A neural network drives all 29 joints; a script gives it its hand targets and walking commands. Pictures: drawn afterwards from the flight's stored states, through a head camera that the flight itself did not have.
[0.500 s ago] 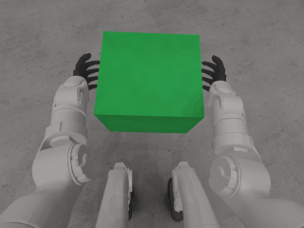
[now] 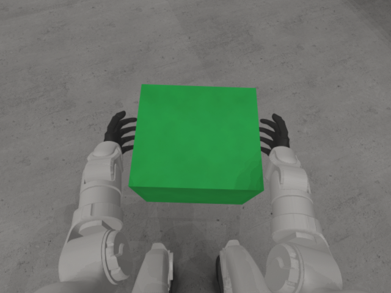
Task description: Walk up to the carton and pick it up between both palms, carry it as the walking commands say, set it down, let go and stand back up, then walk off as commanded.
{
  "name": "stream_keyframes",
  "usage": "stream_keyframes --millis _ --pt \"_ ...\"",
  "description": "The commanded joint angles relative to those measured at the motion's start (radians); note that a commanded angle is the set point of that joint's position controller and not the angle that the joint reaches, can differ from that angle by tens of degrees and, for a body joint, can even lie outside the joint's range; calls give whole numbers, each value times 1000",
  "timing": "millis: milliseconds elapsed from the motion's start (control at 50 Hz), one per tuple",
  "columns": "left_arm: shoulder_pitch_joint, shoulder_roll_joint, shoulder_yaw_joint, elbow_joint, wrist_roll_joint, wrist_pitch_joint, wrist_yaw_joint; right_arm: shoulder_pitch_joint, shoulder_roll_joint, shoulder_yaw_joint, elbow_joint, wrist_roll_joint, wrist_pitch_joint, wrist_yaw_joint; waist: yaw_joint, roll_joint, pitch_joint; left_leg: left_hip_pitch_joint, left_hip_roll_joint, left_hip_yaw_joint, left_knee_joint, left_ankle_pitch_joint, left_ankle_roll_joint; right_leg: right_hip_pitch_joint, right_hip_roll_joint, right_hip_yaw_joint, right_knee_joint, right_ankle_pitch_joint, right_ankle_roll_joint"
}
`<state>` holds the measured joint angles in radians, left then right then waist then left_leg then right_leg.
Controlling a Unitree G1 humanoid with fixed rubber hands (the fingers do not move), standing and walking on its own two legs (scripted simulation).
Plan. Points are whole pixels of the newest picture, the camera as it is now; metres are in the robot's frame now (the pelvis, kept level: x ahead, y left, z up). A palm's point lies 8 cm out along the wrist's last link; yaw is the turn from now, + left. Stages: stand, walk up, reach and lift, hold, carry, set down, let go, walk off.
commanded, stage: reach and lift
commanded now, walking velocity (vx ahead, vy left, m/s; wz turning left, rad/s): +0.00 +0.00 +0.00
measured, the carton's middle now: (196, 149) +0.44 -0.01 -0.12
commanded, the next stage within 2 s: none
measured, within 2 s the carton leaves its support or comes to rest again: neither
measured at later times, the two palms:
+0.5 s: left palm (89, 143) +0.38 +0.19 +0.05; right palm (293, 151) +0.34 -0.16 +0.06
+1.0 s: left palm (85, 145) +0.35 +0.17 +0.11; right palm (325, 154) +0.32 -0.18 +0.12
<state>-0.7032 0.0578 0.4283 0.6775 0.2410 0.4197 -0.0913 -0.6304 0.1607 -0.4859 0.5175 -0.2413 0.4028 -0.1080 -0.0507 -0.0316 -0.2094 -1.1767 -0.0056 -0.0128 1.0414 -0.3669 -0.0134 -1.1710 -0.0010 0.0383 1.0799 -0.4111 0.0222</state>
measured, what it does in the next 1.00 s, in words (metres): rises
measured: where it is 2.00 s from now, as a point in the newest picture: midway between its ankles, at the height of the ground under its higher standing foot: (196, 291)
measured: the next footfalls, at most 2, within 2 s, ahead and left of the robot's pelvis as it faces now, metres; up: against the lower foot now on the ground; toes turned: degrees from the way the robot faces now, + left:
none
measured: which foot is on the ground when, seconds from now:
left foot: down 0.00-1.00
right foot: down 0.00-1.00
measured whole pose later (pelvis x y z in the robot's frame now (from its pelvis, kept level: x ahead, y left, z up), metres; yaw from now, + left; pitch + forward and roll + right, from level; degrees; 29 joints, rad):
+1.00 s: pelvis +0.02 +0.00 +0.08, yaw -1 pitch +0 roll +1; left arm -0.41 0.00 0.36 0.55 0.26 0.56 -0.11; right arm -0.36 0.18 -0.41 0.40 -0.27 0.57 0.01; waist -0.06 -0.03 -0.08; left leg -0.31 0.00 -0.01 0.54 -0.23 0.00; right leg -0.31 -0.01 0.04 0.58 -0.27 0.02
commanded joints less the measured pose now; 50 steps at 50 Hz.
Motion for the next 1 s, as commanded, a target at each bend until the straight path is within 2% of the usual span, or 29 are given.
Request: stream_keyframes --millis 0,20,60,80,100,120,140,220,300,320,420,440,480,500,540,600,620,660,720,740,760,800,820,840,860,900,940,960,980 --pt "-423 -996 -485 -21 -120 -23 -321 -451 988 611 -38 141 22 383 62 -6 -748 464 -125 -4 -153 415 54 583 110 0 -239 520 22" --pt "-378 -988 -457 44 -72 -8 -310 -395 959 550 18 119 27 381 52 72 -599 465 -126 -1 -188 400 43 516 111 -1 -263 489 14" --pt "-309 -1024 -442 67 -74 -20 -315 -508 943 631 -95 146 12 379 90 -23 -680 500 -125 -4 -189 428 53 589 115 -11 -259 520 33" --pt "-339 -950 -395 81 -31 -15 -314 -425 924 527 60 94 34 383 71 30 -510 427 -126 -3 -209 305 52 498 107 3 -288 387 22" --pt "-400 -976 -433 14 -60 -23 -315 -443 960 562 7 112 26 382 69 39 -546 474 -120 -1 -222 320 57 551 102 10 -303 408 18" --pt "-337 -976 -374 107 -39 -6 -319 -439 912 516 27 83 28 377 40 39 -469 472 -122 -14 -240 285 60 507 99 -4 -318 351 14" --pt "-357 -983 -387 47 -59 -11 -316 -437 930 547 2 92 37 374 47 -19 -500 530 -114 -17 -250 296 66 532 102 -5 -327 357 25" --pt "-426 -945 -424 11 -51 5 -311 -383 920 478 104 67 64 374 7 62 -425 572 -114 -11 -306 174 53 570 109 0 -364 258 10" --pt "-397 -968 -421 17 -45 27 -301 -324 872 414 143 13 80 374 -45 58 -296 592 -107 -34 -364 122 41 572 107 -10 -407 203 -5" --pt "-364 -978 -423 -13 -57 30 -301 -335 889 439 129 37 83 387 -11 61 -302 642 -97 -51 -384 168 44 592 119 -11 -398 226 -6" --pt "-331 -1022 -418 45 -56 57 -294 -385 852 452 81 50 91 397 -19 77 -259 720 -99 -48 -437 167 38 664 112 -9 -451 225 -16" --pt "-327 -992 -440 -10 -60 60 -292 -327 875 473 90 71 106 399 -3 120 -262 758 -102 -37 -452 185 36 699 110 -1 -473 247 -15" --pt "-243 -1039 -471 -1 -96 68 -289 -314 847 517 22 83 104 393 -24 51 -314 787 -101 -60 -461 261 33 779 111 -10 -486 323 -14" --pt "-259 -1038 -495 -56 -98 63 -281 -277 834 512 13 85 101 395 -38 116 -315 822 -100 -69 -480 309 23 782 120 -15 -472 381 -22" --pt "-294 -1066 -572 -138 -141 45 -274 -276 871 568 -21 121 97 398 -28 120 -379 884 -103 -68 -478 382 19 836 116 -1 -493 442 -22" --pt "-225 -1042 -566 -167 -137 54 -269 -228 885 615 -69 134 111 388 -3 94 -339 904 -111 -56 -495 433 26 886 104 13 -538 502 -14" --pt "-154 -1010 -486 -50 -103 73 -272 -205 838 550 10 92 127 389 -7 76 -173 833 -103 -49 -504 391 31 811 87 9 -551 453 -12" --pt "-196 -1032 -548 -145 -139 72 -261 -170 876 574 0 95 136 383 -38 28 -232 926 -101 -73 -532 328 31 868 99 6 -575 394 -9" --pt "-259 -1060 -636 -218 -178 83 -266 -162 890 602 -23 129 145 387 -33 139 -207 955 -102 -64 -559 363 19 923 98 20 -586 444 -21" --pt "-207 -1012 -570 -159 -148 91 -270 -201 896 591 -12 121 161 387 3 63 -165 929 -97 -58 -582 304 33 926 94 16 -615 380 -7" --pt "-249 -1042 -579 -168 -170 86 -274 -225 883 594 -19 118 156 387 -26 32 -159 957 -93 -63 -580 284 30 894 106 1 -610 340 -8" --pt "-209 -1051 -572 -159 -163 97 -281 -230 935 641 -72 145 157 381 13 68 -169 947 -105 -43 -588 271 41 986 88 33 -640 362 -11" --pt "-230 -1032 -570 -166 -174 105 -280 -217 901 617 -66 131 173 379 -24 49 -111 947 -100 -47 -602 265 33 997 94 16 -637 362 -5" --pt "-226 -1004 -554 -193 -172 110 -285 -212 952 657 -67 150 188 380 32 18 -115 970 -106 -29 -604 269 47 1042 85 34 -663 372 6" --pt "-189 -991 -536 -149 -140 120 -288 -181 922 602 -44 122 190 377 2 64 -38 957 -106 -35 -612 286 45 961 79 28 -668 381 -1" --pt "-173 -989 -539 -146 -161 119 -301 -261 935 670 -127 156 196 372 36 -38 -70 986 -104 -23 -616 266 54 1040 79 28 -683 371 26" --pt "-194 -995 -547 -184 -168 139 -296 -248 937 664 -106 175 214 381 46 56 -118 1031 -99 -37 -646 280 47 1048 76 33 -703 355 10" --pt "-174 -982 -499 -140 -157 144 -298 -218 885 620 -66 134 230 377 2 -12 31 1005 -95 -41 -651 232 52 992 81 16 -706 298 9" --pt "-201 -972 -554 -202 -161 140 -299 -218 916 660 -131 153 222 369 13 13 -15 1054 -109 -27 -652 286 51 1051 83 26 -721 373 12"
